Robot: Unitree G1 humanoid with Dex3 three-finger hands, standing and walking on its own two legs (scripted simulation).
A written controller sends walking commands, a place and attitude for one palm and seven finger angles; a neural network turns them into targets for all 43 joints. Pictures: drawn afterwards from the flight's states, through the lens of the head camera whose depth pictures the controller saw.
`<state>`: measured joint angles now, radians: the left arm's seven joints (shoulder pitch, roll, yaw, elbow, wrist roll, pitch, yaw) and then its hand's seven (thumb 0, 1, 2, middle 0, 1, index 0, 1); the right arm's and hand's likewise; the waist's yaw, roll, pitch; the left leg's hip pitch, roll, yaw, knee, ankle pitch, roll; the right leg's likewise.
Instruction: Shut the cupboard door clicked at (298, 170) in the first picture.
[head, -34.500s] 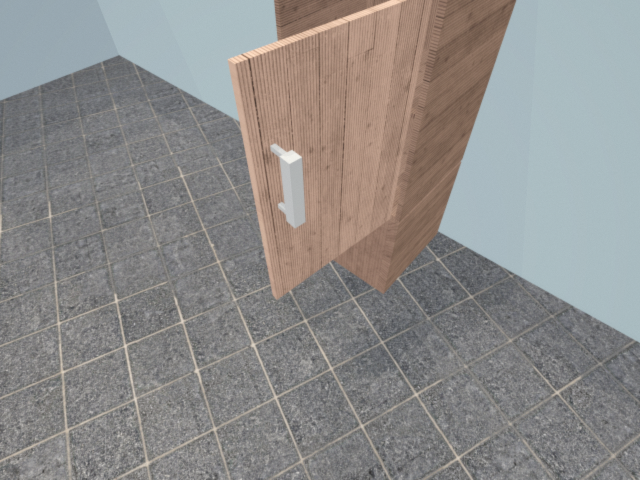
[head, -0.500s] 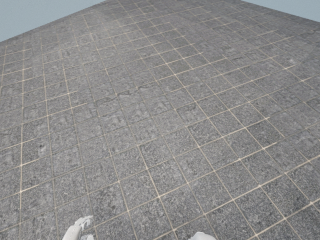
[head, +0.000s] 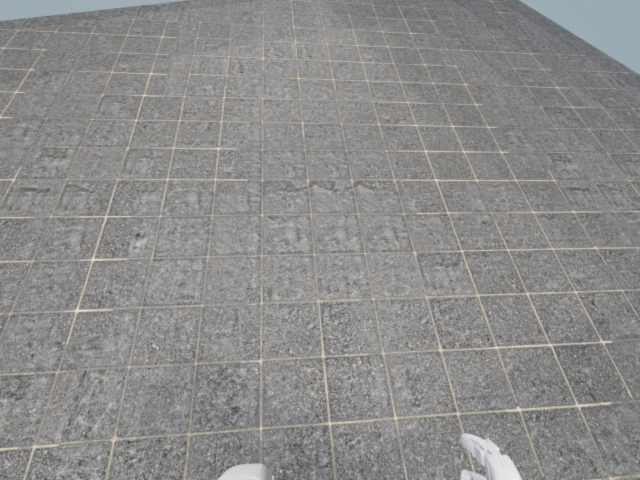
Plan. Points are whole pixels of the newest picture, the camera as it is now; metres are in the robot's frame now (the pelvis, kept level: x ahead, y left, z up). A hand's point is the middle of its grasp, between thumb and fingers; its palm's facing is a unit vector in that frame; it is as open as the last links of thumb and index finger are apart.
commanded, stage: turn to face it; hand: left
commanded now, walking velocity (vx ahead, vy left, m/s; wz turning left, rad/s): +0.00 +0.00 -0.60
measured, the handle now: out of the picture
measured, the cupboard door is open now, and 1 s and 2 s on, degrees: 55 55 55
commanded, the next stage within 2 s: none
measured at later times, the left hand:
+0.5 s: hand (217, 479) +0.13 +0.14 -0.15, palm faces -0.24 -0.93 -0.28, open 7.4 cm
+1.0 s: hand (239, 402) +0.23 +0.14 -0.16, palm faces -0.51 -0.83 -0.20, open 7.4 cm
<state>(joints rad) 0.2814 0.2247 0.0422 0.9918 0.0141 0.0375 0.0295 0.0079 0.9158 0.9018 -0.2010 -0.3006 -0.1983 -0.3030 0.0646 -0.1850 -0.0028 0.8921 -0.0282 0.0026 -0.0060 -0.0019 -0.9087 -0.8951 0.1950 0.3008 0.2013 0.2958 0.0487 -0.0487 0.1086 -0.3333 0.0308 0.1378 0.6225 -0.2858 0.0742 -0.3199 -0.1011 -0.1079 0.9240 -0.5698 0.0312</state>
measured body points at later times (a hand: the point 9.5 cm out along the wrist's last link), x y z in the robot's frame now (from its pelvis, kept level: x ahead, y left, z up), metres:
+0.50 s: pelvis +0.01 -0.04 +0.00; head +0.04 -0.07 +0.45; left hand +0.14 +0.19 -0.13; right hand -0.01 -0.32 -0.15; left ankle +0.02 +0.09 -0.66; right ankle -0.01 -0.13 -0.73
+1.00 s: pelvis +0.03 +0.01 +0.01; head +0.08 +0.01 +0.46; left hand +0.26 +0.18 -0.14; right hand -0.03 -0.24 -0.11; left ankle +0.09 +0.10 -0.73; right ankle -0.07 -0.09 -0.64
